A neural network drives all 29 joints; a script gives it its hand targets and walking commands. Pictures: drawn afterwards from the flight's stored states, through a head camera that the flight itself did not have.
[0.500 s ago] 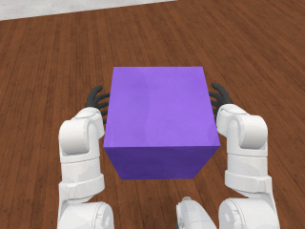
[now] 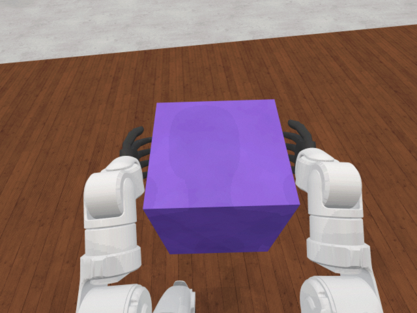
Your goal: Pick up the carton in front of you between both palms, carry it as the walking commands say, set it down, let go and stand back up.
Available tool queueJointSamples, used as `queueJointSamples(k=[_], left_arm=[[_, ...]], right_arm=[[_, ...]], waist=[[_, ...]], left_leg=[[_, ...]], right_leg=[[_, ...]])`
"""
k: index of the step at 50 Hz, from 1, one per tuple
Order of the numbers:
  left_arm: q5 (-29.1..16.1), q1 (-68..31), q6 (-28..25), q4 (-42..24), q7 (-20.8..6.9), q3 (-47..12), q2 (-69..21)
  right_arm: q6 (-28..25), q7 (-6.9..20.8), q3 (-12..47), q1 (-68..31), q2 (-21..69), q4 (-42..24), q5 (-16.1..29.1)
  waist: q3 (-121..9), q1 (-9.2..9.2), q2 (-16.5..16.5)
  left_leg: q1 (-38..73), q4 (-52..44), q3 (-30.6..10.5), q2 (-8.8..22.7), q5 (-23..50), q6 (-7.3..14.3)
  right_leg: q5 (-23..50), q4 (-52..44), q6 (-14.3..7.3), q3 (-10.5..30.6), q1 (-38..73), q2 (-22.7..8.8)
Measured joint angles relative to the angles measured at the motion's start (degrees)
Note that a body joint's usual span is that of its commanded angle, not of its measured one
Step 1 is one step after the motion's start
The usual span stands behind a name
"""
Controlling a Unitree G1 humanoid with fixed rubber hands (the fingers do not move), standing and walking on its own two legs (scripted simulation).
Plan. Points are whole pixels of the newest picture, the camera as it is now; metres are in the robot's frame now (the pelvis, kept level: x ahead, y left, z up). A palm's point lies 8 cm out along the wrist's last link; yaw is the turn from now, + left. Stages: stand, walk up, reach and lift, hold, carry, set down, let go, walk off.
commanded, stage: carry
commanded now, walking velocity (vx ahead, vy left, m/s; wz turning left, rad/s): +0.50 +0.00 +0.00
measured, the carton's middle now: (217, 184) +0.36 +0.02 +0.02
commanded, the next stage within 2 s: none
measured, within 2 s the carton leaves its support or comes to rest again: neither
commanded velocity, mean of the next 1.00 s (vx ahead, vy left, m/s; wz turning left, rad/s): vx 0.50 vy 0.00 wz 0.00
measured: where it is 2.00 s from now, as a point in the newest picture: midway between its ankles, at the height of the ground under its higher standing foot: (211, 134)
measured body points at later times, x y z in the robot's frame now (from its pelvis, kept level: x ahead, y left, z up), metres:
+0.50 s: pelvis +0.31 +0.04 -0.03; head +0.37 +0.05 +0.41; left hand +0.69 +0.17 +0.05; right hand +0.67 -0.13 +0.06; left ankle +0.24 +0.08 -0.77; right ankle +0.42 -0.11 -0.71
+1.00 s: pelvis +0.61 +0.02 -0.07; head +0.67 +0.01 +0.38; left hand +0.97 +0.19 +0.02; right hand +0.99 -0.11 +0.01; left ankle +0.72 +0.17 -0.75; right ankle +0.54 -0.03 -0.80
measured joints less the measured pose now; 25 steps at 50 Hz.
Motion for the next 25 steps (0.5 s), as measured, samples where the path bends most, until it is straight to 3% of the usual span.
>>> queueJointSamples(k=[4, 7, 8, 10, 13, 20, 25], left_arm=[[-0.43, -1.13, -0.51, -0.76, 0.03, -0.58, -0.09], [-0.81, -2.31, -0.15, 1.06, 0.03, -0.76, 0.90], [-1.05, -2.86, 0.03, 2.20, 0.01, -0.84, 1.60], [-1.67, -4.65, -0.30, 5.75, -0.05, -0.98, 3.23], [-1.20, -3.95, 0.75, 8.93, -0.03, -1.22, 3.23], [1.46, -1.96, 2.40, 4.93, -0.03, -1.20, 0.87], [2.13, -0.63, 1.82, -0.85, 0.01, -0.27, -0.18]], right_arm=[[0.17, 0.00, -0.46, 0.80, -0.01, -3.45, -0.09], [0.47, 0.01, -0.40, -0.27, -0.23, -1.82, -0.37], [0.47, 0.01, -0.31, -1.00, -0.28, -0.39, -0.54], [-0.41, 0.04, -0.30, -2.69, -0.35, 3.30, -1.05], [0.22, 0.07, 0.22, -2.52, -1.05, 7.68, -0.57], [0.39, -0.25, 0.65, -0.31, -2.14, 5.72, 2.35], [-0.88, -0.33, 0.43, -1.02, -1.58, 2.84, 2.95]], waist=[[-1.31, 0.66, 0.98], [-3.52, 0.28, 1.59], [-4.52, -0.08, 1.65], [-4.77, -1.91, -0.47], [-4.59, -4.37, 0.39], [-1.78, -7.08, 1.15], [-1.28, -8.05, 0.86]], left_leg=[[3.00, -15.08, 2.51, -1.53, 11.85, 1.19], [9.76, -24.74, 5.77, -2.85, 19.78, 2.91], [11.76, -24.34, 6.03, -2.84, 18.33, 3.21], [10.56, -16.83, 6.42, -4.58, 6.42, 4.38], [11.28, -13.20, 6.38, -4.99, 3.38, 5.55], [19.19, -18.16, 5.66, -5.09, -0.11, 5.38], [24.90, -20.19, 4.66, -5.44, -4.13, 4.67]], right_leg=[[-5.95, 1.41, 1.07, 0.56, 5.01, 0.75], [-12.32, 9.82, 2.02, 0.76, 7.02, 1.36], [-13.90, 16.02, 2.58, 0.63, 6.00, 1.33], [-17.10, 31.36, 4.00, 3.23, 0.36, 0.42], [-14.31, 45.07, 4.45, 5.34, -9.60, 0.12], [-4.12, 33.04, 6.33, 5.93, -24.20, -4.66], [7.12, 20.58, 5.73, 5.03, -26.92, -4.66]])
